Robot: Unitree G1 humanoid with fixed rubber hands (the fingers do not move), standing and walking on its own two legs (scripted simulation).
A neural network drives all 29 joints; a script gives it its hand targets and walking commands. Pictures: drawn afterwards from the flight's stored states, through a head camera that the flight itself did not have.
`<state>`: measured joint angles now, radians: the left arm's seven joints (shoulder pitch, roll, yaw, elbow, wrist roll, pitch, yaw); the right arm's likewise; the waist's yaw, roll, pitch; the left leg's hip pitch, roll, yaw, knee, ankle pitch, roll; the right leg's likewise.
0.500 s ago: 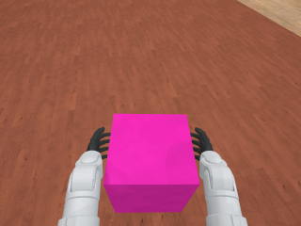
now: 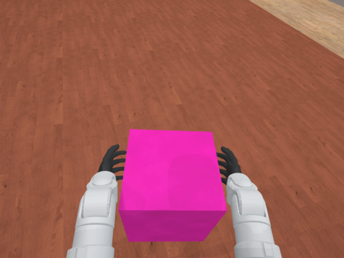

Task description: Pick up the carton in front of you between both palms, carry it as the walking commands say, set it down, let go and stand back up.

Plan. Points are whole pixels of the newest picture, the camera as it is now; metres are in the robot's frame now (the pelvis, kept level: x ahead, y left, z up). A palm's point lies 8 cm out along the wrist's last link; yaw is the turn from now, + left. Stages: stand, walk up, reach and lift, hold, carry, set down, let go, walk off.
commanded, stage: set down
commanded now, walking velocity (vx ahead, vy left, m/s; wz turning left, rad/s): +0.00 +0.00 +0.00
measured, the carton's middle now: (168, 188) +0.29 +0.00 -0.05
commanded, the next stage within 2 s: none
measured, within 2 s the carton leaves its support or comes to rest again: neither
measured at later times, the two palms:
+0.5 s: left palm (121, 181) +0.34 +0.14 -0.11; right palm (220, 183) +0.34 -0.16 -0.10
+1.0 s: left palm (124, 191) +0.38 +0.15 -0.27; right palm (203, 189) +0.40 -0.15 -0.26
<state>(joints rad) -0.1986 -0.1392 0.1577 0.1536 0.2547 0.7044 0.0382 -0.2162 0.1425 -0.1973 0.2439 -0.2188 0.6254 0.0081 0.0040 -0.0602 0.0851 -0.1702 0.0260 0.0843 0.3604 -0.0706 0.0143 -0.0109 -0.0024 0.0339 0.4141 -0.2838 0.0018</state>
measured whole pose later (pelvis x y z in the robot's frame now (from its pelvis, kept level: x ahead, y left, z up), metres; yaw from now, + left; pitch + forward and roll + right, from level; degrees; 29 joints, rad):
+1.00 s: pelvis -0.05 -0.02 -0.19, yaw -4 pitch +42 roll -2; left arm -0.77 -0.05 0.45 0.61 0.24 0.23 0.02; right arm -0.81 0.08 -0.42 0.68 -0.18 0.21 -0.06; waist 0.04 -0.05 -0.21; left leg -1.77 0.02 -0.07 1.37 -0.33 -0.03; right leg -1.62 0.10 0.00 1.48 -0.59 -0.01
